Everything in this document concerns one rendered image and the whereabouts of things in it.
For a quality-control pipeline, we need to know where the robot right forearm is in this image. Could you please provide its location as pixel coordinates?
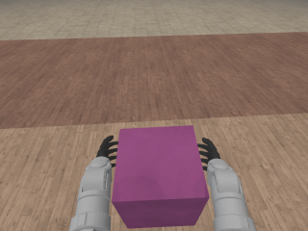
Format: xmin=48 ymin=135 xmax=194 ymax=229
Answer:
xmin=207 ymin=158 xmax=257 ymax=231

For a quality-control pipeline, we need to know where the carton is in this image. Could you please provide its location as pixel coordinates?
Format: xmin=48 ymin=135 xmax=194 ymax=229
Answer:
xmin=112 ymin=125 xmax=210 ymax=229

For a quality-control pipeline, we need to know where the robot right hand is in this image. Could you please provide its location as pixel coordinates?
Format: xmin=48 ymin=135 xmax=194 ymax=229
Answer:
xmin=197 ymin=138 xmax=220 ymax=171

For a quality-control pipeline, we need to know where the robot left forearm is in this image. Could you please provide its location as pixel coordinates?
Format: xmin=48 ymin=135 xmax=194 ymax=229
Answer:
xmin=68 ymin=156 xmax=113 ymax=231

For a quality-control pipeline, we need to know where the robot left hand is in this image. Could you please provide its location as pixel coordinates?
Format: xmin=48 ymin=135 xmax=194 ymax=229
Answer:
xmin=96 ymin=135 xmax=118 ymax=167

